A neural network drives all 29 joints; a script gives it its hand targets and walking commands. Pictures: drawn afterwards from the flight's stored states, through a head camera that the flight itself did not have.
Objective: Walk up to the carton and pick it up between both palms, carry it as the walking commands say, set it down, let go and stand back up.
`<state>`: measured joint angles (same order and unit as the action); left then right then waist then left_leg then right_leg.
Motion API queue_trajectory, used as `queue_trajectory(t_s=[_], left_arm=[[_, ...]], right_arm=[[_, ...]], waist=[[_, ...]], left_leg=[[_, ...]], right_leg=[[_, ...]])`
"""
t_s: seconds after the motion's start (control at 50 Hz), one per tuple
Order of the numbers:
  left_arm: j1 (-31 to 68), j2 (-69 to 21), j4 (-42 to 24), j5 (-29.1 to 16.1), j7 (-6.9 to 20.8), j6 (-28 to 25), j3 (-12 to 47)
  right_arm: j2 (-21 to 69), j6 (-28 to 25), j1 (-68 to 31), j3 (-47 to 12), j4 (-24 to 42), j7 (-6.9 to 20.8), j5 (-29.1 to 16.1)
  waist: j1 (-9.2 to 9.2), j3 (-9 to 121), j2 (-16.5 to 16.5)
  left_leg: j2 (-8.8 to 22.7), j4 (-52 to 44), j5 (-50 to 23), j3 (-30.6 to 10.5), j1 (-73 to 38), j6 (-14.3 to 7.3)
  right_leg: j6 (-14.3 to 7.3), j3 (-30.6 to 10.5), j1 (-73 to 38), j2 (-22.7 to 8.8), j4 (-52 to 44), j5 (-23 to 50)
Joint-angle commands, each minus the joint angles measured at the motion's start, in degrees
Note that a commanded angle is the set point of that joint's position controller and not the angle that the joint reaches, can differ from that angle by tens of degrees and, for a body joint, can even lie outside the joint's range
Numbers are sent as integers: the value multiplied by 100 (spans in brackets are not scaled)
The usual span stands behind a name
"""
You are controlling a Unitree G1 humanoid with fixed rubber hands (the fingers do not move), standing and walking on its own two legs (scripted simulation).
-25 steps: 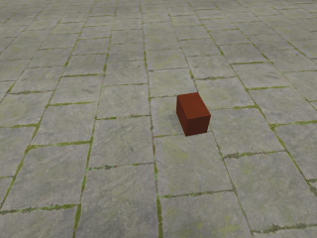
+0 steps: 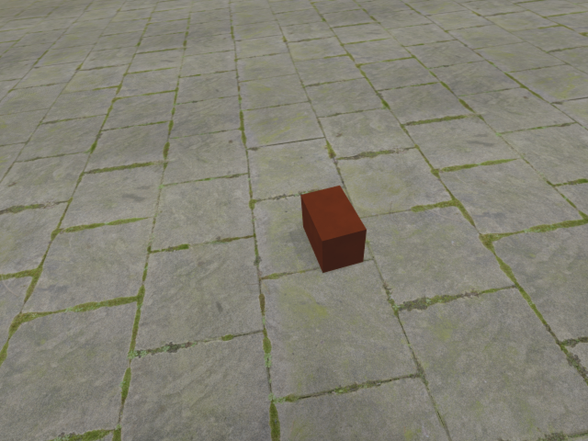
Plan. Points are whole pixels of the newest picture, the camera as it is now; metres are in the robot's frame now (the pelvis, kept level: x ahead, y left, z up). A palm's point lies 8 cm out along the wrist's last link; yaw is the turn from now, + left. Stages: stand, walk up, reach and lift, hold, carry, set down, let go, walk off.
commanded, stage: walk up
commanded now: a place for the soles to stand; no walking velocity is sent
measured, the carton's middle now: (331, 228) +1.11 -0.06 -0.65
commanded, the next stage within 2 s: none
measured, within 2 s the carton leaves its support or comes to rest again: neither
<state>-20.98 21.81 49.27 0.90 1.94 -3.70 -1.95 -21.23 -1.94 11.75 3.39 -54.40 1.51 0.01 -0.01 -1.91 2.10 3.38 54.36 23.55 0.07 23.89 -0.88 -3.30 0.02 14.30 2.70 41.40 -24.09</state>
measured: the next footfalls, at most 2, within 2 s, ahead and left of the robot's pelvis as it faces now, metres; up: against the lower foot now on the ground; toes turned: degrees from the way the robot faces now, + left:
left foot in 0.14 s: +0.14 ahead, +0.16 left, +0.00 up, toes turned +2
right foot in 0.50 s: +0.27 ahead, -0.12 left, +0.00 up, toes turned -1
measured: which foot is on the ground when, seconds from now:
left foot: up 0.00-0.12, down 0.14-0.52, up 0.54-0.76, down 0.78-1.00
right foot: down 0.00-0.18, up 0.20-0.48, down 0.50-0.80, up 0.82-1.00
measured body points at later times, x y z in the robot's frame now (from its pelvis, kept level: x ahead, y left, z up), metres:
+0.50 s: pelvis +0.13 +0.01 +0.00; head +0.15 +0.02 +0.45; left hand +0.22 +0.32 -0.12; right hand +0.20 -0.31 -0.11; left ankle +0.10 +0.16 -0.72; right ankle +0.22 -0.12 -0.71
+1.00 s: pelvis +0.24 +0.01 +0.01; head +0.26 +0.03 +0.45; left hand +0.31 +0.33 -0.12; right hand +0.27 -0.31 -0.10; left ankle +0.23 +0.13 -0.72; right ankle +0.27 -0.12 -0.67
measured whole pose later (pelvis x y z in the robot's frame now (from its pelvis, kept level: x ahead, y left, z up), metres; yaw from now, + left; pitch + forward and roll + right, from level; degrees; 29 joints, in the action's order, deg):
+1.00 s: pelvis +0.24 +0.01 +0.01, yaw -1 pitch -1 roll -2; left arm -17.0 24.9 49.2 0.9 2.5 -4.1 -2.0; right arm -21.3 -4.9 19.7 3.5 -51.8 1.6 0.0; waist 0.0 -3.2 -1.1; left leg 2.8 40.2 22.7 0.9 16.7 -0.3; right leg -1.8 -0.2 29.2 0.8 56.5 -22.3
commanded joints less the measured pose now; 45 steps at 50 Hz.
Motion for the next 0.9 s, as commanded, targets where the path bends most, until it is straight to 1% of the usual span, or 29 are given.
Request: queue_trajectory(t_s=[0.0, 0.06, 0.1, 0.12, 0.14, 0.16, 0.18, 0.2, 0.24, 0.3, 0.36, 0.4, 0.42, 0.44, 0.46, 0.48, 0.5, 0.52, 0.54, 0.58, 0.68, 0.72, 0.74, 0.76, 0.78, 0.8, 0.82, 0.86, 0.88], left_arm=[[-692, 1789, -419, 4, -192, -258, -663], [-429, 1763, -528, -5, -157, -200, -581], [222, 1587, -654, -67, -126, -185, -465], [431, 1141, -826, -108, -83, -235, -377], [287, 663, -896, -143, -93, -320, -312], [416, 1410, -797, -13, -169, -293, -477], [569, 1490, -697, 8, -159, -281, -450], [627, 1298, -721, -44, -118, -280, -385], [526, 1118, -647, -93, -38, -262, -353], [610, 1054, -657, -81, 76, -203, -339], [732, 1072, -606, -48, 142, -228, -320], [290, 1149, -362, 19, 158, -260, -399], [-83, 1205, -186, 59, 140, -272, -443], [-681, 1429, -5, 86, 65, -292, -585], [-1236, 1858, 51, 150, -35, -325, -753], [-879, 2240, -202, 98, -49, -353, -730], [-245, 2202, -351, 23, -24, -318, -682], [9, 2155, -368, 1, -46, -310, -695], [241, 2042, -431, 2, -94, -327, -655], [241, 1993, -488, 9, -67, -313, -643], [96, 1937, -471, 53, -14, -218, -650], [668, 1838, -602, 59, 20, -123, -604], [923, 1497, -680, 55, 31, -88, -483], [943, 733, -813, -2, 12, -99, -322], [1028, 1032, -779, 32, -49, -124, -348], [894, 1465, -588, 93, -62, -142, -438], [790, 1507, -479, 42, 3, -175, -440], [625, 1360, -411, -16, 46, -188, -408], [666, 1294, -435, -25, 54, -201, -394]], right_arm=[[-1328, -266, -1062, 392, 880, 18, 195], [-1280, -367, -934, 390, 929, 16, 164], [-1170, -461, 207, 422, 600, -35, 182], [-1661, -518, 1174, 620, 408, -103, 222], [-2172, -556, 1553, 707, 476, -140, 178], [-2248, -520, 1232, 657, 637, -122, 15], [-1965, -514, 1086, 622, 629, -114, -15], [-1745, -534, 1011, 569, 653, -141, -16], [-1529, -541, 789, 464, 666, -184, 74], [-1607, -511, 677, 442, 734, -137, 42], [-1666, -502, 328, 456, 886, -93, 48], [-1750, -473, -68, 469, 960, -37, 55], [-1697, -442, -269, 438, 1014, -7, 47], [-1520, -403, -193, 389, 1061, -1, 68], [-1114, -384, -33, 231, 1100, 2, 34], [-986, -387, -58, 162, 1250, -12, 36], [-1431, -291, -123, 320, 1133, -74, 93], [-1672, -256, -157, 421, 1043, -55, 101], [-1582, -250, -50, 391, 958, -36, 69], [-1511, -268, 277, 399, 832, 17, 34], [-1491, -324, 113, 471, 848, 59, 152], [-1463, -379, 853, 550, 591, 41, 158], [-1557, -444, 1412, 602, 374, -25, 195], [-2148, -500, 1946, 769, 382, -92, 329], [-2330, -488, 1334, 709, 609, -112, 203], [-2298, -480, 811, 702, 735, -116, 89], [-2082, -503, 578, 679, 793, -134, 72], [-1846, -564, 682, 590, 772, -146, 94], [-1822, -551, 823, 558, 738, -134, 92]], waist=[[-498, -497, -1022], [-326, -415, -919], [390, -9, -677], [898, 768, 271], [909, 1019, 1445], [883, 904, 532], [785, 456, 235], [614, 126, -58], [439, 94, 302], [354, 8, 647], [247, 11, 1197], [-102, 190, 1295], [-337, 341, 811], [-622, 697, 207], [-911, 843, -1170], [-603, 650, -1719], [-315, 371, -574], [-249, -92, -240], [-176, -369, -284], [-47, -467, -837], [-179, -488, -1229], [328, -68, -1076], [712, 107, -498], [984, 247, 1673], [813, -290, 1101], [539, -566, 260], [355, -643, 17], [303, -220, 206], [378, 207, 424]], left_leg=[[45, -689, 368, -103, 1789, -19], [-136, -1454, 203, 246, 767, -122], [-409, -2567, -827, 469, -1398, -328], [502, -3133, -278, -937, -3024, -748], [1990, -3717, -531, -3072, -4150, -1159], [2294, -3443, -693, -3467, -4161, -1690], [2129, -3193, -1273, -2977, -3845, -1796], [1900, -3151, -1996, -2384, -3327, -1664], [1492, -2984, -2935, -1474, -3006, -1426], [1375, -3203, -2992, -800, -2413, -1403], [1483, -3231, -2357, -672, -2024, -1334], [1294, -2846, -1866, -387, -1288, -1068], [1125, -2294, -1325, -202, -733, -911], [746, -1049, -1463, 54, -286, -724], [208, 825, -1047, 390, 804, -365], [-537, 1461, 881, 219, 2087, -234], [-13, 1643, 911, -404, 1897, -293], [113, 1658, 647, -398, 1718, -289], [195, 1424, 364, -353, 1762, -243], [251, 552, 594, -258, 1235, -160], [57, -671, 914, 46, 482, -168], [-88, -1731, 305, 290, -1108, -243], [-114, -2347, 522, -16, -2203, -308], [1313, -3804, 2675, -2658, -2978, -714], [2183, -4649, 3315, -3858, -2467, -863], [2147, -4475, 2887, -3490, -2081, -897], [1849, -4174, 1937, -3000, -2092, -952], [1563, -3559, -394, -2149, -2588, -886], [1509, -3229, -1414, -1766, -2948, -1110]], right_leg=[[-878, -2785, -1442, -1744, -1944, 2711], [-1001, -2231, -846, -1664, -1539, 3385], [-569, -1325, 466, -1163, -380, 3839], [-232, -762, 1450, -587, 1615, 3441], [98, -329, 3000, 357, 2852, -85], [73, -674, 3576, 89, 3198, -613], [56, -724, 3788, -122, 3530, -468], [122, -786, 3628, -212, 3247, -185], [211, -769, 3310, -347, 2537, -41], [305, -406, 2684, -428, 1158, 75], [269, -43, 2096, -706, 87, 418], [195, 294, 879, -549, -473, 842], [184, 663, 15, -322, -806, 1099], [132, 469, -881, -71, -1087, 840], [-203, -1384, -1698, -936, -1817, -4], [-999, -4237, -1617, -2178, -2858, -746], [-1225, -4315, -866, -2395, -2837, -1841], [-1161, -4034, -318, -2255, -2951, -2497], [-1101, -3683, -7, -2021, -2790, -2085], [-1038, -3006, 326, -1787, -2518, -1571], [-1220, -2917, 795, -1674, -2317, -1413], [-933, -2168, 1565, -1356, -1543, -1394], [-586, -1528, 2511, -920, -482, -1236], [-61, -606, 3826, 93, 1965, -987], [109, -543, 4361, 101, 2599, -465], [136, -888, 4083, -231, 2513, 45], [195, -702, 3836, -340, 2310, 335], [293, -631, 3548, -379, 2007, 488], [337, -405, 3295, -431, 1623, 79]])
